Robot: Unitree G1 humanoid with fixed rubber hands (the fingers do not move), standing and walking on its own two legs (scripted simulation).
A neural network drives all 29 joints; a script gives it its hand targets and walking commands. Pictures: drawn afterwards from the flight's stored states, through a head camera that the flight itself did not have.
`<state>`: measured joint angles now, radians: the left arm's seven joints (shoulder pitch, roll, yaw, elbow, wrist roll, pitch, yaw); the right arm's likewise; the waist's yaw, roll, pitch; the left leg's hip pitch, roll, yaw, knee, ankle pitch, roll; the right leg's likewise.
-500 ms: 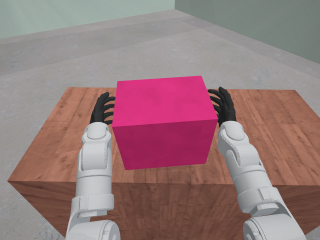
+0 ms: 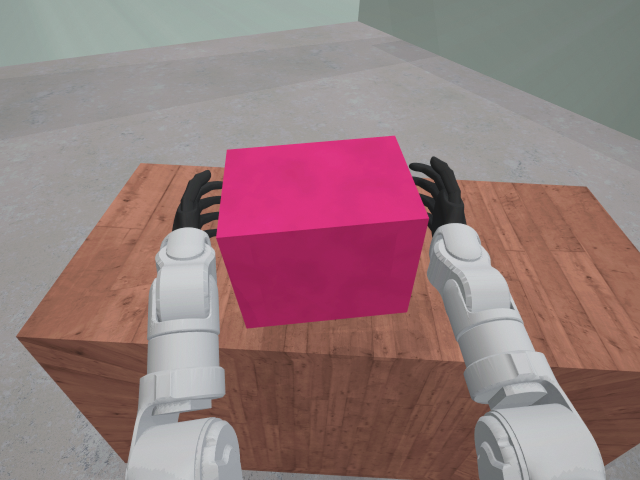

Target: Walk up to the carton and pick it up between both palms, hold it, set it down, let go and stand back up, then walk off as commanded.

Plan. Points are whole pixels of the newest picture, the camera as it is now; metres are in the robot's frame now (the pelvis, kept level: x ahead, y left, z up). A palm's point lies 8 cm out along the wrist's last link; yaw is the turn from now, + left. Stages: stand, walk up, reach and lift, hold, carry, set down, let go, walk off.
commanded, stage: hold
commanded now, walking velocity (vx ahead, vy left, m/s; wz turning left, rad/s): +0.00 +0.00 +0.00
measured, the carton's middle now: (319, 233) +0.39 +0.01 +0.12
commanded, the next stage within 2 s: none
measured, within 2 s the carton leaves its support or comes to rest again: neither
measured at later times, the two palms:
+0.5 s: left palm (178, 233) +0.35 +0.18 +0.16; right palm (434, 218) +0.36 -0.13 +0.17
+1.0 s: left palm (183, 230) +0.36 +0.17 +0.16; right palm (439, 212) +0.36 -0.14 +0.18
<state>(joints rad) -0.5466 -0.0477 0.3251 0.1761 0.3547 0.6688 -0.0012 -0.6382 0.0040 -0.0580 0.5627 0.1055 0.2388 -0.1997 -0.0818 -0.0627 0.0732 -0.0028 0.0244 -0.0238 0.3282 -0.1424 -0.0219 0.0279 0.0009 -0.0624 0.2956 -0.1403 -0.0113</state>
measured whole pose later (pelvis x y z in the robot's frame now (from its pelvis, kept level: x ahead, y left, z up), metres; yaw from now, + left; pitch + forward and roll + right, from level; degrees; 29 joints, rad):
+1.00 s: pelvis +0.01 +0.01 +0.00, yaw +0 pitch -12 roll -1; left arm -0.49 -0.07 0.30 0.04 0.38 0.73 -0.01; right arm -0.61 -0.02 0.00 0.48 0.15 0.24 -0.21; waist -0.09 -0.07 0.09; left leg 0.04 0.02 -0.01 0.33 -0.17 -0.01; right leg 0.08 0.00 -0.06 0.28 -0.15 0.00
